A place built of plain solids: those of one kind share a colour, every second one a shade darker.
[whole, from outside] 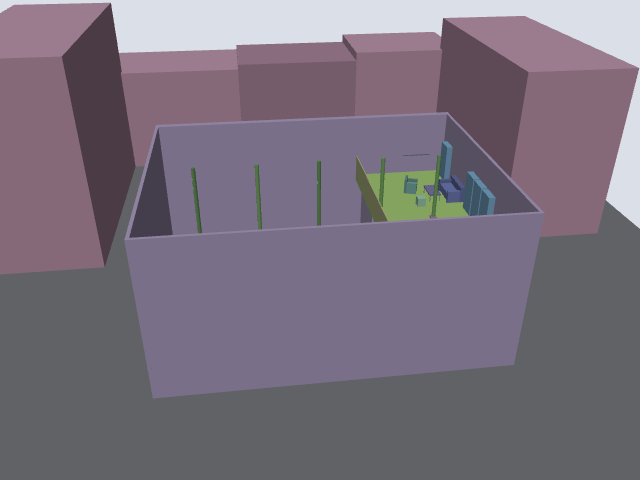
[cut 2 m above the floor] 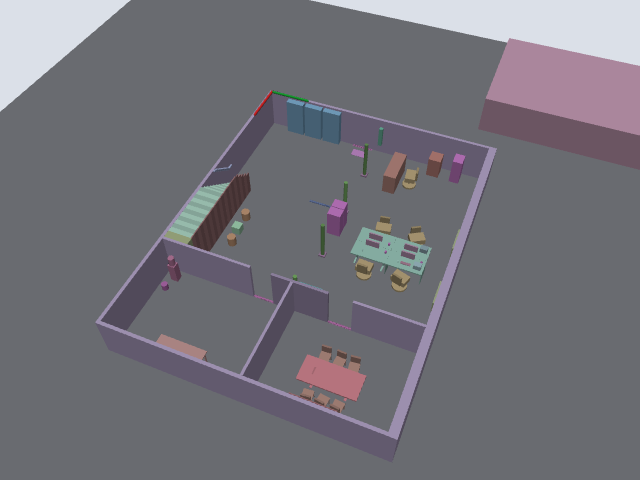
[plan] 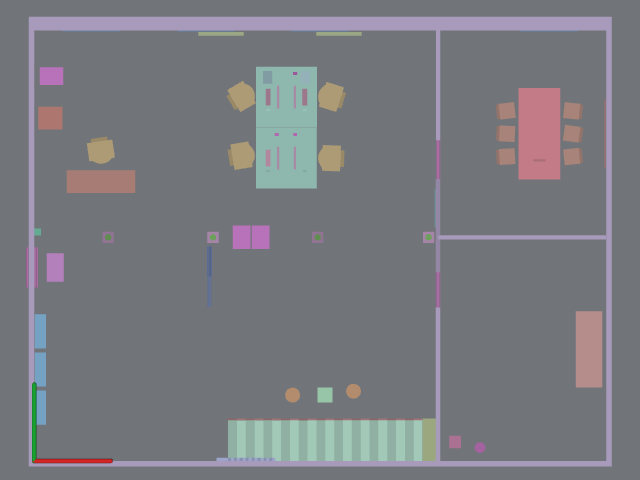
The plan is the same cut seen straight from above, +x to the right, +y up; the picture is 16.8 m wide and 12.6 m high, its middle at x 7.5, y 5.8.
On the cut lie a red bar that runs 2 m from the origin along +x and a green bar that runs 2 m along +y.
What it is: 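An old warehouse or works floor of two storeys fitted out as an office in the 2010s; 15.0 x 11.3 m, the upper floor cut back to a gallery 4.82 m deep at the east end, 4.21 m up; the hall 7.41 m high; one straight stair of 23 risers of 0.183 m along the south wall, 0.98 m clear between its wall rail and its guard; guards 0.98 m over the nosings and 1.10 m on the gallery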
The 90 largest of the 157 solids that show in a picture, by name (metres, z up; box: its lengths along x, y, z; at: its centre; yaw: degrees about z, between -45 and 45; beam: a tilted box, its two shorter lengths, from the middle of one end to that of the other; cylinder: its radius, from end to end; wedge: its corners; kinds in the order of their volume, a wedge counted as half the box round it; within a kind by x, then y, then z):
{
 "ring_works_1": {"box": [6.0, 14.33, 11.33], "at": [-6.69, 17.46, 5.62]},
 "ring_works_2": {"box": [9.09, 6.0, 6.86], "at": [-0.34, 27.13, 3.38]},
 "ring_works_3": {"box": [8.3, 6.0, 7.18], "at": [8.36, 27.13, 3.54]},
 "ring_works_4": {"box": [7.39, 6.0, 7.74], "at": [16.2, 27.13, 3.82]},
 "ring_works_5": {"box": [6.0, 14.33, 9.83], "at": [21.7, 17.46, 4.87]},
 "wall_1": {"box": [0.15, 11.6, 7.46], "at": [-0.07, 5.65, 3.68]},
 "wall_2": {"box": [15.31, 0.15, 7.46], "at": [7.5, -0.07, 3.68]},
 "wall_3": {"box": [15.31, 0.36, 7.46], "at": [7.5, 11.48, 3.68]},
 "wall_4": {"box": [0.12, 4.03, 3.96], "at": [10.6, 2.01, 1.93]},
 "wall_5": {"box": [0.12, 2.45, 3.96], "at": [10.6, 6.18, 1.93]},
 "wall_6": {"box": [0.12, 2.88, 3.96], "at": [10.6, 9.86, 1.93]},
 "wall_7": {"box": [4.41, 0.12, 3.96], "at": [12.8, 5.87, 1.93]},
 "wall_8": {"box": [0.15, 11.6, 7.46], "at": [15.09, 5.65, 3.68]},
 "gallery_level_1": {"box": [4.82, 11.31, 0.3], "at": [12.6, 5.65, 4.06]},
 "main_steps_1": {"box": [0.24, 1.07, 0.23], "at": [5.2, 0.53, 0.07]},
 "main_steps_2": {"box": [0.24, 1.07, 0.42], "at": [5.44, 0.53, 0.16]},
 "main_steps_3": {"box": [0.24, 1.07, 0.6], "at": [5.67, 0.53, 0.25]},
 "main_steps_4": {"box": [0.24, 1.07, 0.78], "at": [5.9, 0.53, 0.34]},
 "main_steps_5": {"box": [0.24, 1.07, 0.96], "at": [6.13, 0.53, 0.43]},
 "main_steps_6": {"box": [0.24, 1.07, 1.15], "at": [6.36, 0.53, 0.52]},
 "main_steps_7": {"box": [0.24, 1.07, 1.33], "at": [6.6, 0.53, 0.62]},
 "main_steps_8": {"box": [0.24, 1.07, 1.51], "at": [6.83, 0.53, 0.71]},
 "main_steps_9": {"box": [0.24, 1.07, 1.7], "at": [7.06, 0.53, 0.8]},
 "main_steps_10": {"box": [0.24, 1.07, 1.88], "at": [7.29, 0.53, 0.89]},
 "main_steps_11": {"box": [0.24, 1.07, 2.06], "at": [7.52, 0.53, 0.98]},
 "main_steps_12": {"box": [0.24, 1.07, 2.25], "at": [7.76, 0.53, 1.07]},
 "main_steps_13": {"box": [0.24, 1.07, 2.43], "at": [7.99, 0.53, 1.16]},
 "main_steps_14": {"box": [0.24, 1.07, 2.61], "at": [8.22, 0.53, 1.26]},
 "main_steps_15": {"box": [0.24, 1.07, 2.79], "at": [8.45, 0.53, 1.35]},
 "main_steps_16": {"box": [0.24, 1.07, 2.98], "at": [8.68, 0.53, 1.44]},
 "main_steps_17": {"box": [0.24, 1.07, 3.16], "at": [8.92, 0.53, 1.53]},
 "main_steps_18": {"box": [0.24, 1.07, 3.34], "at": [9.15, 0.53, 1.62]},
 "main_steps_19": {"box": [0.24, 1.07, 3.53], "at": [9.38, 0.53, 1.71]},
 "main_steps_20": {"box": [0.24, 1.07, 3.71], "at": [9.61, 0.53, 1.8]},
 "main_steps_21": {"box": [0.24, 1.07, 3.89], "at": [9.84, 0.53, 1.9]},
 "main_steps_22": {"box": [0.24, 1.07, 4.08], "at": [10.08, 0.53, 1.99]},
 "shelf_1": {"box": [0.3, 0.9, 1.95], "at": [0.16, 1.4, 0.93]},
 "shelf_2": {"box": [0.3, 0.9, 1.95], "at": [0.16, 2.4, 0.93]},
 "shelf_3": {"box": [0.3, 0.9, 1.95], "at": [0.16, 3.4, 0.93]},
 "shelf_4": {"box": [0.3, 0.9, 1.95], "at": [14.85, 4.3, 5.13]},
 "shelf_5": {"box": [0.3, 0.9, 1.95], "at": [14.85, 5.3, 5.13]},
 "shelf_6": {"box": [0.3, 0.9, 1.95], "at": [14.85, 6.3, 5.13]},
 "shelf_7": {"box": [0.3, 0.9, 1.95], "at": [14.85, 10.3, 5.13]},
 "main_back_fill_1": {"box": [0.35, 1.11, 3.97], "at": [10.37, 0.56, 1.92]},
 "filing_cabinet_1": {"box": [0.62, 0.47, 1.37], "at": [0.45, 10.1, 0.64]},
 "filing_cabinet_2": {"box": [0.47, 0.62, 1.37], "at": [5.44, 5.87, 0.64]},
 "filing_cabinet_3": {"box": [0.47, 0.62, 1.37], "at": [5.94, 5.87, 0.64]},
 "reception_counter_1": {"box": [1.8, 0.6, 1.1], "at": [1.75, 7.33, 0.5]},
 "sofa_1": {"box": [0.65, 1.24, 0.37], "at": [14.44, 8.07, 4.45]},
 "sofa_2": {"box": [0.86, 0.16, 0.65], "at": [14.51, 7.37, 4.48]},
 "sofa_3": {"box": [0.86, 0.16, 0.65], "at": [14.51, 8.77, 4.48]},
 "sofa_4": {"box": [0.24, 1.56, 0.83], "at": [14.82, 8.07, 4.57]},
 "post_1": {"cylinder": 0.09, "from": [1.94, 5.87, 0.0], "to": [1.94, 5.87, 7.41]},
 "post_2": {"cylinder": 0.09, "from": [4.69, 5.87, 0.0], "to": [4.69, 5.87, 7.41]},
 "post_3": {"cylinder": 0.09, "from": [7.44, 5.87, 0.0], "to": [7.44, 5.87, 7.41]},
 "post_4": {"cylinder": 0.09, "from": [10.35, 5.87, 0.0], "to": [10.35, 5.87, 7.41]},
 "post_5": {"cylinder": 0.09, "from": [12.94, 5.87, 4.21], "to": [12.94, 5.87, 7.41]},
 "gallery_guard_1": {"box": [0.05, 10.24, 1.15], "at": [10.21, 6.18, 4.73]},
 "main_guard_1": {"box": [0.23, 0.05, 3.63], "at": [8.22, 1.09, 1.76]},
 "main_guard_2": {"box": [0.23, 0.05, 3.81], "at": [8.45, 1.09, 1.86]},
 "main_guard_3": {"box": [0.23, 0.05, 3.99], "at": [8.68, 1.09, 1.95]},
 "main_guard_4": {"box": [0.23, 0.05, 4.18], "at": [8.91, 1.09, 2.04]},
 "main_guard_5": {"box": [0.23, 0.05, 4.36], "at": [9.15, 1.09, 2.13]},
 "main_guard_6": {"box": [0.23, 0.05, 4.54], "at": [9.38, 1.09, 2.22]},
 "main_guard_7": {"box": [0.23, 0.05, 4.73], "at": [9.61, 1.09, 2.31]},
 "main_guard_8": {"box": [0.23, 0.05, 4.91], "at": [9.84, 1.09, 2.4]},
 "main_guard_9": {"box": [0.23, 0.05, 5.09], "at": [10.07, 1.09, 2.5]},
 "task_chair_1": {"box": [0.68, 0.48, 0.26], "at": [1.75, 8.15, 0.58], "yaw": 8.5},
 "task_chair_2": {"box": [0.48, 0.68, 0.26], "at": [5.44, 8.01, 0.58], "yaw": 9.5},
 "task_chair_3": {"box": [0.48, 0.68, 0.26], "at": [5.44, 9.57, 0.58], "yaw": 30.7},
 "task_chair_4": {"box": [0.48, 0.68, 0.26], "at": [7.8, 7.95, 0.58], "yaw": -2.1},
 "task_chair_5": {"box": [0.48, 0.68, 0.26], "at": [7.8, 9.56, 0.58], "yaw": -17.3},
 "printer_1": {"box": [0.64, 0.6, 1.09], "at": [0.42, 9.0, 0.49]},
 "desk_1": {"box": [0.8, 1.6, 0.07], "at": [6.22, 7.95, 0.69]},
 "desk_2": {"box": [0.8, 1.6, 0.07], "at": [6.22, 9.55, 0.69]},
 "desk_3": {"box": [0.8, 1.6, 0.07], "at": [7.02, 7.95, 0.69]},
 "desk_4": {"box": [0.8, 1.6, 0.07], "at": [7.02, 9.55, 0.69]},
 "meeting_table_1": {"box": [1.1, 2.4, 0.07], "at": [13.26, 8.59, 0.7]},
 "ottoman_1": {"box": [0.4, 0.4, 0.47], "at": [7.63, 1.73, 0.18]},
 "ottoman_2": {"box": [0.4, 0.4, 0.47], "at": [12.71, 7.27, 4.39]},
 "radiator_1": {"box": [1.2, 0.1, 0.6], "at": [4.9, 11.21, 0.42]},
 "radiator_2": {"box": [1.2, 0.1, 0.6], "at": [8.0, 11.21, 0.42]},
 "drum_1": {"cylinder": 0.2, "from": [6.78, 1.73, 0.0], "to": [6.78, 1.73, 0.46]},
 "drum_2": {"cylinder": 0.2, "from": [8.38, 1.83, 0.0], "to": [8.38, 1.83, 0.46]},
 "club_1": {"box": [0.12, 0.64, 0.79], "at": [12.38, 8.96, 4.55], "yaw": -20.1},
 "club_2": {"box": [0.62, 0.12, 0.63], "at": [12.52, 8.63, 4.47], "yaw": -20.1},
 "water_cooler_1": {"box": [0.31, 0.33, 1.03], "at": [11.05, 0.5, 0.47]},
 "whiteboard_1": {"box": [0.04, 1.8, 1.2], "at": [14.98, 8.59, 1.5]},
 "bar_table_1": {"box": [0.7, 2.0, 0.06], "at": [14.56, 2.93, 1.05]},
 "coffee_table_1": {"box": [0.58, 1.12, 0.07], "at": [13.51, 8.07, 4.57]}
}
